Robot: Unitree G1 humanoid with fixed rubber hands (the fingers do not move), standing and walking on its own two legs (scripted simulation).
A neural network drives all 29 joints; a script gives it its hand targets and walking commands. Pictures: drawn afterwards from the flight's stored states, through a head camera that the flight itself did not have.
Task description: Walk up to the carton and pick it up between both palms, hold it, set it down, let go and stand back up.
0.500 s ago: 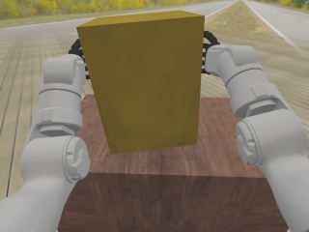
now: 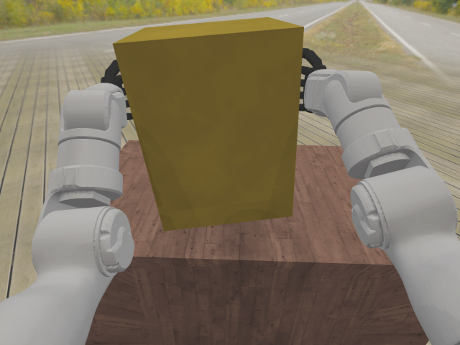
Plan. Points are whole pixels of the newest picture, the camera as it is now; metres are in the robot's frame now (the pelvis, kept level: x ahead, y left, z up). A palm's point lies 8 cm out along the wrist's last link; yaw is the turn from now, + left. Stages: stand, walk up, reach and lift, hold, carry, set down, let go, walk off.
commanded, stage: hold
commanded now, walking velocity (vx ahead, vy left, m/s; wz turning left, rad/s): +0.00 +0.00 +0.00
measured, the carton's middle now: (217, 120) +0.40 -0.01 +0.29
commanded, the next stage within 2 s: none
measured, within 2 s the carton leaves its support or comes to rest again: neither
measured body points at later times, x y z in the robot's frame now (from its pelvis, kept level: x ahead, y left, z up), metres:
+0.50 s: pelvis +0.00 +0.00 +0.00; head -0.10 +0.01 +0.44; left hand +0.39 +0.16 +0.34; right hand +0.38 -0.16 +0.36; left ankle +0.00 +0.13 -0.75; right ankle +0.01 -0.12 -0.75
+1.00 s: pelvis +0.00 +0.00 +0.00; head -0.10 +0.01 +0.44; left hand +0.39 +0.15 +0.34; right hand +0.38 -0.16 +0.36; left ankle +0.00 +0.13 -0.75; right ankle +0.01 -0.12 -0.75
